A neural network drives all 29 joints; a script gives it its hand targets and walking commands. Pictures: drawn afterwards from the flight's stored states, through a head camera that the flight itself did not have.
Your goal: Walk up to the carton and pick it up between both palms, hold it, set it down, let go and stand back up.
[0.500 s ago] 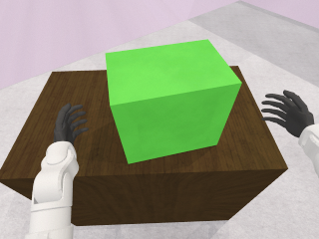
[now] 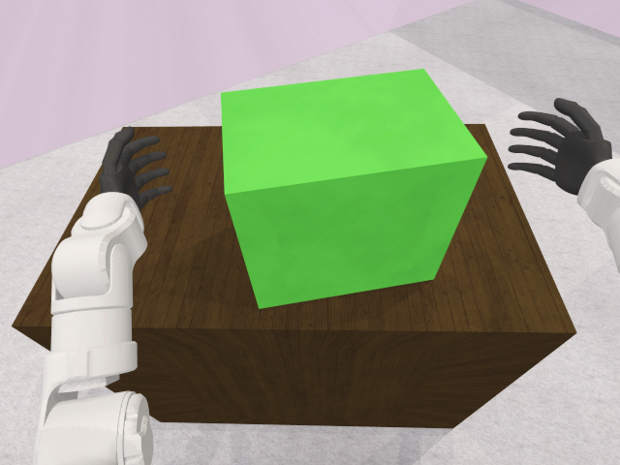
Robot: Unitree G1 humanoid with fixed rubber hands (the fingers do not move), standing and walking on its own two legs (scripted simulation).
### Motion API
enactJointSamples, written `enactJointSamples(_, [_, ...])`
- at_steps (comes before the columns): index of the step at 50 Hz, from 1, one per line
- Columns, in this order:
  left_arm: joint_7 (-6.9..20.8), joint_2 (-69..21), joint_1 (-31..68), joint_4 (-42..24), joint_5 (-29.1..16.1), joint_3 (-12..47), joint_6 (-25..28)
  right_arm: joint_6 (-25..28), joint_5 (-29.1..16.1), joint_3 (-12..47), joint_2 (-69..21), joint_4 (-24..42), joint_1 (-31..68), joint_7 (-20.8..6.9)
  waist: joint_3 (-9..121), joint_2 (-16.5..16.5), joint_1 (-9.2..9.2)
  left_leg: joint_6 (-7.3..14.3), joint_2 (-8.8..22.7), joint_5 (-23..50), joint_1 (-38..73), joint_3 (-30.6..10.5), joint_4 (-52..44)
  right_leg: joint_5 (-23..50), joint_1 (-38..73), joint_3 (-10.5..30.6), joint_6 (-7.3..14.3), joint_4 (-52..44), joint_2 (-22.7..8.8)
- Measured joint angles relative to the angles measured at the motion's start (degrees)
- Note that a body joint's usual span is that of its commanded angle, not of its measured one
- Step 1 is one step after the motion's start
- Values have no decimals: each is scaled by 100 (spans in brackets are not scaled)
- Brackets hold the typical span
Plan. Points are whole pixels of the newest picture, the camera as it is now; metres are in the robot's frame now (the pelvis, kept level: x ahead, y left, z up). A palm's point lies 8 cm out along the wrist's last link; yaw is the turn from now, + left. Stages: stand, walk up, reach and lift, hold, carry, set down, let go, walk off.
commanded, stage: reach and lift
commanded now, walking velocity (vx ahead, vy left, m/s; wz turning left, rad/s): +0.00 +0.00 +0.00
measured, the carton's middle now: (337, 194) +0.48 +0.03 +0.05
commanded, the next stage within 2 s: none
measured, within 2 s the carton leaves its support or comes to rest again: neither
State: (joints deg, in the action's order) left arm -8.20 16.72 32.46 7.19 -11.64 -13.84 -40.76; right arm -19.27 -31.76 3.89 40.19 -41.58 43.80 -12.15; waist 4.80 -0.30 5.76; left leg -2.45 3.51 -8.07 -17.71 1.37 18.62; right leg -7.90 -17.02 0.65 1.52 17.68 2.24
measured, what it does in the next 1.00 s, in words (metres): stands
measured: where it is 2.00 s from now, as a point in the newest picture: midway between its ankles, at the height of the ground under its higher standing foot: outside the picture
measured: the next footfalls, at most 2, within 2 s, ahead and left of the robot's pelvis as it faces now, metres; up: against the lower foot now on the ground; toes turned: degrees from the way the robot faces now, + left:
none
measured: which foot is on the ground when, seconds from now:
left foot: down 0.00-1.00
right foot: down 0.00-1.00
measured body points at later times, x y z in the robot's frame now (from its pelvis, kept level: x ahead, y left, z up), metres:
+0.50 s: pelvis +0.00 +0.00 +0.00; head +0.05 -0.01 +0.45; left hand +0.41 +0.29 +0.21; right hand +0.50 -0.22 +0.22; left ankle +0.01 +0.14 -0.75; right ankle +0.00 -0.10 -0.75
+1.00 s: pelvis +0.00 +0.00 +0.00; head +0.06 +0.00 +0.44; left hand +0.43 +0.29 +0.22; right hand +0.52 -0.20 +0.24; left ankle +0.01 +0.14 -0.75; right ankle +0.00 -0.10 -0.75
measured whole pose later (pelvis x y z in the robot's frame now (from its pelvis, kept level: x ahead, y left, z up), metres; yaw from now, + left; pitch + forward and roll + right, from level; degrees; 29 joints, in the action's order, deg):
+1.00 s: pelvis +0.00 +0.00 +0.00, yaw +2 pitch +12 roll -1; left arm -8.3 23.0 62.0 38.8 -16.2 -4.7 -34.9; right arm -19.4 -35.5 12.8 41.0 -67.4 73.7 -10.4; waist 6.3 0.2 8.8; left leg -2.7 3.3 -7.4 -24.8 -0.9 19.8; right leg -7.6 -22.9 -0.9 1.7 18.0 2.3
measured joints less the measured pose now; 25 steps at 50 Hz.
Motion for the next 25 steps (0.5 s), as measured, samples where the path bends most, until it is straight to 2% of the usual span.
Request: enactJointSamples(25, [-105, 513, 1990, 1708, -376, 393, -36, -235, -291, 538, 170, -1480, 1987, 125, 112, -7, 222, -28, 11, 27, -465, -130, 107, 31, -388, -83, 25, 30, 29])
